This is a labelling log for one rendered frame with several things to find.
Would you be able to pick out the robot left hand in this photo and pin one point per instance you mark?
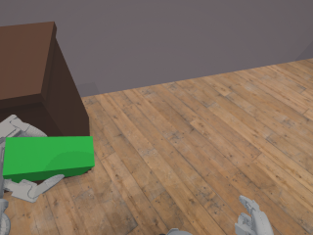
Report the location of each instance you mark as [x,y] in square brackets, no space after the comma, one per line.
[26,190]

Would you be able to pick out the table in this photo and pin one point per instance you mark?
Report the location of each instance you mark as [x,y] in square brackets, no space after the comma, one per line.
[36,84]

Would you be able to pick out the robot left forearm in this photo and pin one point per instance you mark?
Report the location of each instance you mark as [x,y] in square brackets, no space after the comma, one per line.
[5,222]

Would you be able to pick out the robot right hand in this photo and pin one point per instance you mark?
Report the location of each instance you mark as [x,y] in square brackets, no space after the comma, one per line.
[257,224]

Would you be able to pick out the sponge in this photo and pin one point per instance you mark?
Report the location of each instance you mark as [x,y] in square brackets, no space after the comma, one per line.
[40,158]

